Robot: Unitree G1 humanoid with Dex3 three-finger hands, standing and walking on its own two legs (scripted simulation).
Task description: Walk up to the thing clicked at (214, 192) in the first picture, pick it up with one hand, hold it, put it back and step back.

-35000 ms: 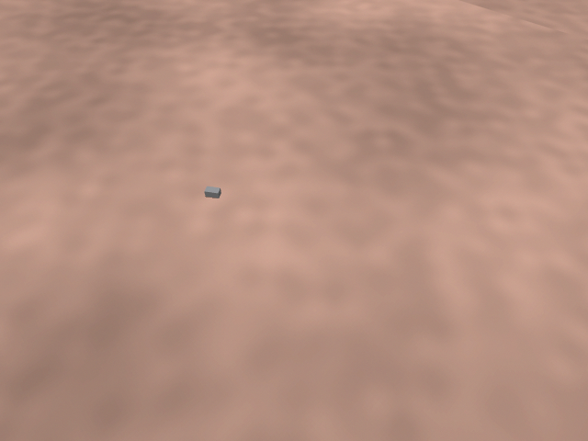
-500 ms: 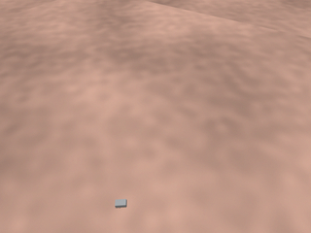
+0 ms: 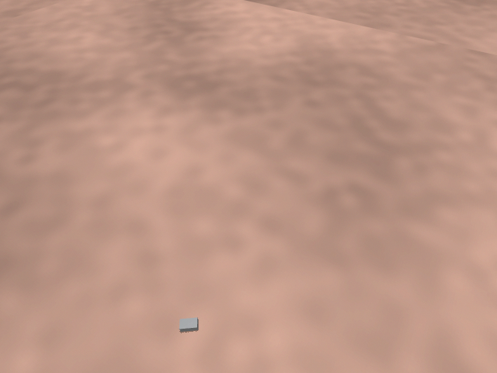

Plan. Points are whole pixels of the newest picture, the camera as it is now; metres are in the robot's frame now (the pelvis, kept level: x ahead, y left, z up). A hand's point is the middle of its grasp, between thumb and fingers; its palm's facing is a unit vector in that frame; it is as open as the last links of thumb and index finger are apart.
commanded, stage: stand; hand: left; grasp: from above
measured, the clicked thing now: (189, 324) +0.43 +0.22 -0.77
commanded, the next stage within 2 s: step back in 1.14 s
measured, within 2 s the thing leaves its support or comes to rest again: neither
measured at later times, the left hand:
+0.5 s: hand out of the picture +0.08 +0.24 -0.16, palm faces -0.01 -0.94 -0.33, open 7.4 cm
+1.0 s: hand out of the picture +0.10 +0.23 -0.15, palm faces -0.01 -0.94 -0.34, open 7.4 cm
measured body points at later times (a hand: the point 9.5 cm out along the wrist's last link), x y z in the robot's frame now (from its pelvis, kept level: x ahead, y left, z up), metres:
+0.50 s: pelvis +0.01 -0.01 +0.00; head +0.01 -0.01 +0.45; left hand +0.08 +0.28 -0.13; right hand +0.07 -0.30 -0.14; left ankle +0.00 +0.11 -0.75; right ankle +0.02 -0.12 -0.75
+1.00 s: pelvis +0.01 -0.01 +0.00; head +0.02 -0.02 +0.45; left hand +0.10 +0.28 -0.13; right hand +0.08 -0.30 -0.14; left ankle +0.00 +0.11 -0.75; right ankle +0.02 -0.12 -0.75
